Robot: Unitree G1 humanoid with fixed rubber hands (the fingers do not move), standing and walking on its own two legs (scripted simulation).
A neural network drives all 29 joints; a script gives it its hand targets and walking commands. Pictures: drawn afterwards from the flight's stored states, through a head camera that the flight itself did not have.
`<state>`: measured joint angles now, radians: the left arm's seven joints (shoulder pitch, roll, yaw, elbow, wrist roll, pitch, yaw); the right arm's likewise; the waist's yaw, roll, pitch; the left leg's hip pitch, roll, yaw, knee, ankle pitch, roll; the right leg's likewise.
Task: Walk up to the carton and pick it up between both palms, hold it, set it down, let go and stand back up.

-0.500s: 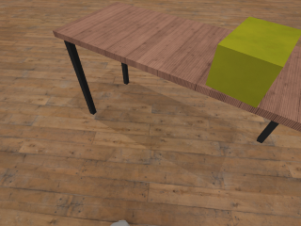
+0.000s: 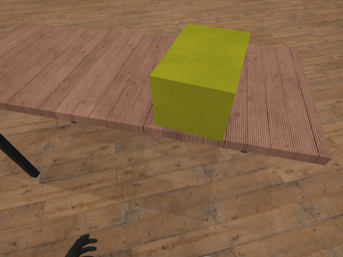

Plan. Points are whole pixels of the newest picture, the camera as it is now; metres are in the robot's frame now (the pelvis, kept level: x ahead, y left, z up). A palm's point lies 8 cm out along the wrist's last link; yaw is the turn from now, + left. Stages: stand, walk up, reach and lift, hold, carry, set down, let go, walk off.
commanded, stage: walk up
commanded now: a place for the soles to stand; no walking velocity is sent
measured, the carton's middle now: (203, 77) +0.62 -0.07 +0.08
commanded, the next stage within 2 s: none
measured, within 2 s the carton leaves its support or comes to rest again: neither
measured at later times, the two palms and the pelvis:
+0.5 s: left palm (98, 228) +0.22 +0.21 -0.10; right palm (314, 254) +0.17 -0.31 -0.08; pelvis +0.09 -0.04 +0.01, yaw -3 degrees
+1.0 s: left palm (100, 210) +0.26 +0.21 -0.07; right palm (316, 241) +0.19 -0.32 -0.08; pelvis +0.11 -0.05 +0.01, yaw +1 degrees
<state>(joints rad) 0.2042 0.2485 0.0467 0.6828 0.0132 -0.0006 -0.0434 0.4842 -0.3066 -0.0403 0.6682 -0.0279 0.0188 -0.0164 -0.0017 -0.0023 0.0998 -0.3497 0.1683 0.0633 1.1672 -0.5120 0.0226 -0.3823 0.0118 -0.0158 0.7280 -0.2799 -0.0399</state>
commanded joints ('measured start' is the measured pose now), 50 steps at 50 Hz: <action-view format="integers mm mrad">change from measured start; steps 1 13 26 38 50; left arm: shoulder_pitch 60 148 -12 -39 -33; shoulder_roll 173 115 245 218 197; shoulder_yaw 61 -6 23 -3 -13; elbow -63 -55 -81 -124 -125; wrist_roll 4 1 -13 -23 -20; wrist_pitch -6 38 -9 -11 4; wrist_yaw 29 31 41 38 35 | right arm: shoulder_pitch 67 -2 -106 -116 -150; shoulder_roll -81 -176 -73 -127 -149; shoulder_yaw -33 -52 7 -12 -25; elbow -109 -154 -151 -104 -117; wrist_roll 7 -4 35 19 25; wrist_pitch -43 -60 -6 -31 -30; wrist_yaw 13 -27 20 29 37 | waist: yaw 26 -3 -14 -7 -3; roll -120 169 -126 -82 15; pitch -12 -156 -113 -128 -126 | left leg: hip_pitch -165 161 83 108 79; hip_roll -16 303 -94 -87 -58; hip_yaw -61 -464 -23 -60 -141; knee -29 -797 -538 -591 -641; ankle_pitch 99 556 139 501 503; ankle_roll -12 270 -16 -13 23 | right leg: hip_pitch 56 -28 13 116 129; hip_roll -212 1 -283 -180 -130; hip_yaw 308 53 261 87 13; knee -429 262 -346 -263 -234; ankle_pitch -149 -341 29 248 33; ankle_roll -161 51 -64 -15 10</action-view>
